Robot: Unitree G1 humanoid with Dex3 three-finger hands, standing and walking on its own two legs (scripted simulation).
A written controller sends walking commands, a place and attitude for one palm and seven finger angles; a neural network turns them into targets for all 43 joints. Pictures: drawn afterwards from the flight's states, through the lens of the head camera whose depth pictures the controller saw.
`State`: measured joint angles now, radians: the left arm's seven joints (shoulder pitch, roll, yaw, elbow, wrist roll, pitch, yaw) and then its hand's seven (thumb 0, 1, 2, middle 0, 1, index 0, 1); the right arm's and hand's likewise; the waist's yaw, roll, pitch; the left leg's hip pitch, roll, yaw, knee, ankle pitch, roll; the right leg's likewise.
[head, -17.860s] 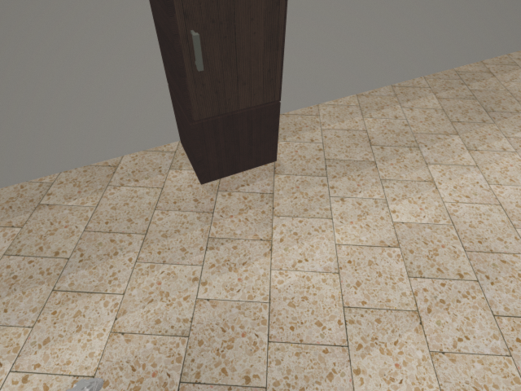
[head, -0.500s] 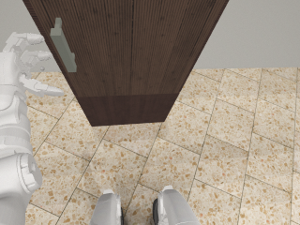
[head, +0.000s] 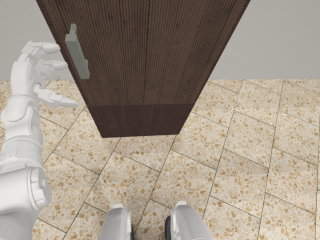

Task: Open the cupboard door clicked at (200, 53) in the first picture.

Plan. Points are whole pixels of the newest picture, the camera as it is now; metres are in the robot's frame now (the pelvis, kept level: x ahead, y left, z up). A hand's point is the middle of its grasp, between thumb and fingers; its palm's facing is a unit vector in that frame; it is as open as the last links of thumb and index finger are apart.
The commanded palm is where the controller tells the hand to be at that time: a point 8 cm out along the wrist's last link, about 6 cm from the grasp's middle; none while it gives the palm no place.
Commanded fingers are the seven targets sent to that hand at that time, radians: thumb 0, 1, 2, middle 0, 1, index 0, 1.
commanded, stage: slide the fingers in behind the handle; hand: left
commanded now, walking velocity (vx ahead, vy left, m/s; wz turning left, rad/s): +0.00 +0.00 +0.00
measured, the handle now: (79, 53) +0.56 +0.18 +0.06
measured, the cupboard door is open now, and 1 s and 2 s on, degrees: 0 0 2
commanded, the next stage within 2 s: close the thumb around the handle in 1.58 s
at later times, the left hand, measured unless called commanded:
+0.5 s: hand (71, 75) +0.49 +0.20 +0.05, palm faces +0.04 -1.00 -0.01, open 14.0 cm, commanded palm +0.47 +0.23 +0.05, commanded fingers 0.00 -0.50 0.30 -0.30 -1.20 -0.30 -1.20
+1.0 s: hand (84, 76) +0.49 +0.17 +0.05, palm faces +0.06 -1.00 -0.01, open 14.0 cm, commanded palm +0.46 +0.20 +0.05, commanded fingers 0.00 -0.50 0.30 -0.30 -1.20 -0.30 -1.20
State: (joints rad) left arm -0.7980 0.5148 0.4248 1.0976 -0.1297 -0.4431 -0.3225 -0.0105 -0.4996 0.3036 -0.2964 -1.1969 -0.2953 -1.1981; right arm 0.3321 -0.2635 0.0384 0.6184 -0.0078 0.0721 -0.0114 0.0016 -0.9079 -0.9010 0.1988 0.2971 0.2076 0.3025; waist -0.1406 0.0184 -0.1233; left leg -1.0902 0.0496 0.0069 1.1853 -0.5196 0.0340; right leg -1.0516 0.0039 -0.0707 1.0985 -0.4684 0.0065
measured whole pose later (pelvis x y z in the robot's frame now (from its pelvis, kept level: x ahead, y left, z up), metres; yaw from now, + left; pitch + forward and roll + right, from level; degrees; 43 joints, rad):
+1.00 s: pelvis +0.00 -0.01 +0.00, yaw +0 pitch +24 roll -3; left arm -0.78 0.39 0.35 1.07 -0.10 -0.47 -0.14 -0.01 -0.50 0.30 -0.27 -1.19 -0.29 -1.19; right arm 0.34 -0.25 0.02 0.61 -0.03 0.07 0.02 0.00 -0.91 -0.90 0.20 0.30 0.21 0.30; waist -0.15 0.03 -0.14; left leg -1.07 0.05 0.02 1.17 -0.52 0.03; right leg -1.05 0.01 -0.06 1.11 -0.48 0.00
